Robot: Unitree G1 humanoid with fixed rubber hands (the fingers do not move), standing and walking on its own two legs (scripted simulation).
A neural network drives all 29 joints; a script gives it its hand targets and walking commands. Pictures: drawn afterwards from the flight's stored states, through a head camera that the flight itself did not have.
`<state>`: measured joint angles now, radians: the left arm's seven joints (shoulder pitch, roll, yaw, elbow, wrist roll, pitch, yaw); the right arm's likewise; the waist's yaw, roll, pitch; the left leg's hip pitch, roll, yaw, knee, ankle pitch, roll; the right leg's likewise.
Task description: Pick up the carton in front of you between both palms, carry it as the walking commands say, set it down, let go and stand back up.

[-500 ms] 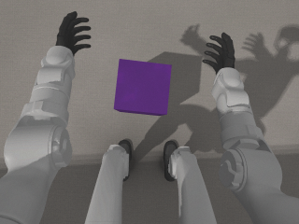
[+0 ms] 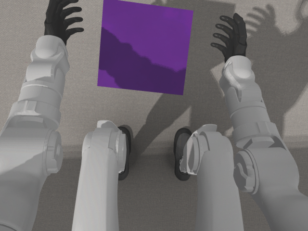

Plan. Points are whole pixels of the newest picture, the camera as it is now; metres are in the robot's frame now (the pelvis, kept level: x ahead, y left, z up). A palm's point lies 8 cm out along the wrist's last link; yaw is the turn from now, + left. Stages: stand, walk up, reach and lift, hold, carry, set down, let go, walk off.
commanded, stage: reach and lift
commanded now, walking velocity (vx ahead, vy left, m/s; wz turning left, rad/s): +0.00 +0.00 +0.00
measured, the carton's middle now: (144, 57) +0.49 +0.06 -0.32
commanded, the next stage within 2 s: none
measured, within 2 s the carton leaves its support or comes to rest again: leaves its support in 1.12 s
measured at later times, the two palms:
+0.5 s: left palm (82, 41) +0.51 +0.22 -0.26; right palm (220, 51) +0.51 -0.15 -0.24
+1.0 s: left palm (91, 39) +0.51 +0.20 -0.24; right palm (206, 49) +0.51 -0.11 -0.23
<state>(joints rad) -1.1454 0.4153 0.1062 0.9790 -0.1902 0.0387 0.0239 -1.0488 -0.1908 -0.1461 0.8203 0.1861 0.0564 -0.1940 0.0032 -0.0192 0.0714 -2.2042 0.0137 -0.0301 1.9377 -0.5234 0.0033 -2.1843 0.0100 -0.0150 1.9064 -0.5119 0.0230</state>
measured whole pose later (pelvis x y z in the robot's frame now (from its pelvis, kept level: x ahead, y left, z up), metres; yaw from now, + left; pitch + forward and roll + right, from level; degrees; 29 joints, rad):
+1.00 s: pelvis -0.02 +0.00 -0.07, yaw -1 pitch +39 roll -3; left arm -1.49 0.37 -0.08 1.31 -0.24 -0.02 0.08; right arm -1.41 -0.17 -0.18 1.20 0.22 -0.04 -0.23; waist 0.01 -0.07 0.27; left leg -2.32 0.02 -0.03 2.15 -0.51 0.02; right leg -2.30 0.03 -0.01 2.11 -0.50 0.04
